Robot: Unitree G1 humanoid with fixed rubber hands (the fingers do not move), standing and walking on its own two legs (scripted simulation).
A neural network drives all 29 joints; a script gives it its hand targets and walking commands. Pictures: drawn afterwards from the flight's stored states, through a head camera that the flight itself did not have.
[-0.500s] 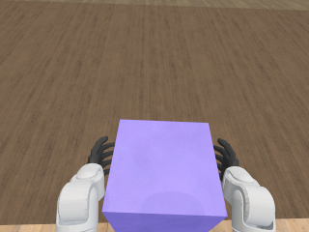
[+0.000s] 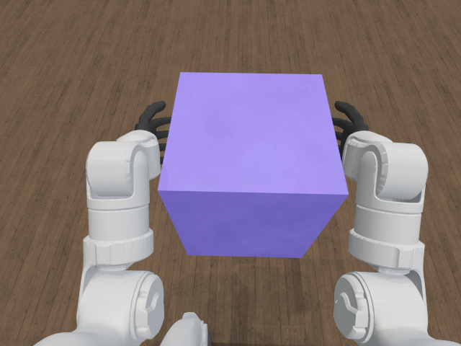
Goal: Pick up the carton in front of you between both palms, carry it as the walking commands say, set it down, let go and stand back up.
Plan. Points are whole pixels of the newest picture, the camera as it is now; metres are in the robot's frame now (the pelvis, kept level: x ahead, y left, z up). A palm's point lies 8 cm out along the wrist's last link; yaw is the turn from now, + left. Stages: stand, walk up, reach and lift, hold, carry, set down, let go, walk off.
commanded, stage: carry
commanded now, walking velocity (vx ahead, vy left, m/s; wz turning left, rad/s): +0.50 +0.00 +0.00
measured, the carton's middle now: (247, 174) +0.38 +0.01 +0.09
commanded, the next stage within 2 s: none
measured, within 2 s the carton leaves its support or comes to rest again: neither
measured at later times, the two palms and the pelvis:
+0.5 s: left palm (194, 27) +0.74 +0.14 +0.17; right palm (328, 31) +0.74 -0.16 +0.16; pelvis +0.35 +0.00 +0.01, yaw +0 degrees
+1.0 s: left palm out of the picture +1.06 +0.16 +0.21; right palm out of the picture +1.04 -0.14 +0.21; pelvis +0.67 +0.03 +0.06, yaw -1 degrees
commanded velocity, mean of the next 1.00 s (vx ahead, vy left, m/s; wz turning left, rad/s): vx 0.50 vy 0.00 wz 0.00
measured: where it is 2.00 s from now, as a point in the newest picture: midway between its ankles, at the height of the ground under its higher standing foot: (247, 122)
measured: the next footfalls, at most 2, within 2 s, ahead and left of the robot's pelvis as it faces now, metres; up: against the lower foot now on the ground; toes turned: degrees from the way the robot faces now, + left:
left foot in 0.08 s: +0.25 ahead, +0.11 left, +0.02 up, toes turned +7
right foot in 0.46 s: +0.50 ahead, -0.09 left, +0.05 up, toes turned -5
